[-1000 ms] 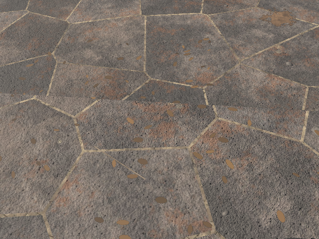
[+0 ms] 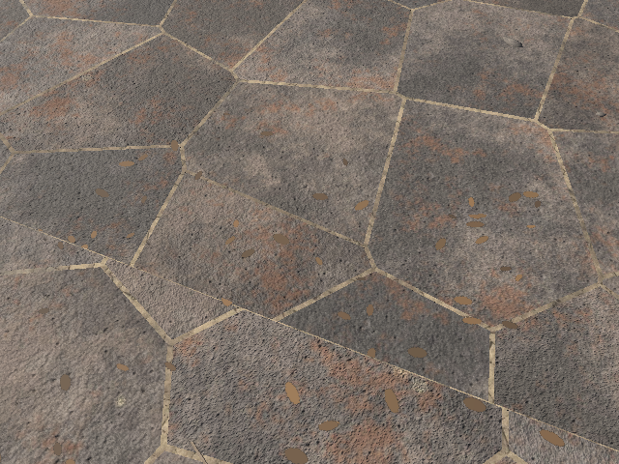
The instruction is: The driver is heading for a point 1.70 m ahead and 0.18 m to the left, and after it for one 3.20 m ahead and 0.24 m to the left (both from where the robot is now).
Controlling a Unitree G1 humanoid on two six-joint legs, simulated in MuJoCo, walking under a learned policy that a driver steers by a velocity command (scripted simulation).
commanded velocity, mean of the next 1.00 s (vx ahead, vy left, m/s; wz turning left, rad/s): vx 0.13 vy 0.00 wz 0.27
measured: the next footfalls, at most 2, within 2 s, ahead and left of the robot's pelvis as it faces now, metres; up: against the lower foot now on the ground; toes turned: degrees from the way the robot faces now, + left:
left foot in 0.12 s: +0.20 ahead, +0.13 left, +0.00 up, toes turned +8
right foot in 0.54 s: +0.20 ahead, -0.12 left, +0.00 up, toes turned +14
